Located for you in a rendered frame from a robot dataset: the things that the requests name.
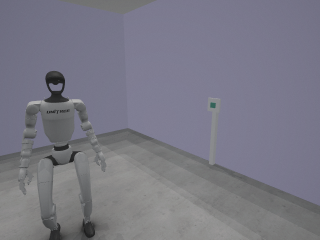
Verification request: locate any right robot forearm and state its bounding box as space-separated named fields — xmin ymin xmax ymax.
xmin=19 ymin=129 xmax=34 ymax=168

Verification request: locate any left robot thigh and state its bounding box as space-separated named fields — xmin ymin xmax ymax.
xmin=72 ymin=151 xmax=92 ymax=204

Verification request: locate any robot left hand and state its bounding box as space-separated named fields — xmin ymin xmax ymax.
xmin=94 ymin=151 xmax=107 ymax=172

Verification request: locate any robot right hand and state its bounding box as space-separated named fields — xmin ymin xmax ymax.
xmin=18 ymin=168 xmax=34 ymax=195

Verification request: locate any robot left upper arm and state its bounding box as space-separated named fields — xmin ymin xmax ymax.
xmin=72 ymin=99 xmax=92 ymax=131

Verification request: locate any robot right shin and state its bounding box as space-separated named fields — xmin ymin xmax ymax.
xmin=40 ymin=212 xmax=58 ymax=231

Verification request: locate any panel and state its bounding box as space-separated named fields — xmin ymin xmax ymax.
xmin=207 ymin=97 xmax=221 ymax=165

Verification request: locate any left robot forearm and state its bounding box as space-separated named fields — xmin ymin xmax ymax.
xmin=85 ymin=122 xmax=102 ymax=153

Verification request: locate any robot right upper arm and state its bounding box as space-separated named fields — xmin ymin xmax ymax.
xmin=24 ymin=100 xmax=41 ymax=139

